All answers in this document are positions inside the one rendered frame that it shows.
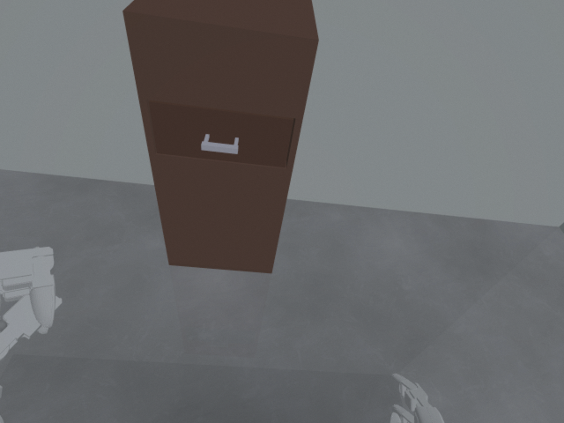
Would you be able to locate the handle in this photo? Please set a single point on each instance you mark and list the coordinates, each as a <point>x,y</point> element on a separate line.
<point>217,147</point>

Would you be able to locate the robot left hand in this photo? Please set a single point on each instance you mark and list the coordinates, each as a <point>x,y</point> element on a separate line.
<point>25,277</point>

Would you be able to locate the robot right hand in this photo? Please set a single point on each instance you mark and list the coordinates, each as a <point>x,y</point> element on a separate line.
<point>417,401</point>

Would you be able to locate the cabinet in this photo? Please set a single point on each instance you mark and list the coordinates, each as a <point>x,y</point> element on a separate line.
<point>254,56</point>

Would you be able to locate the drawer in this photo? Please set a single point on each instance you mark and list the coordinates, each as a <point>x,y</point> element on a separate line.
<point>180,129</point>

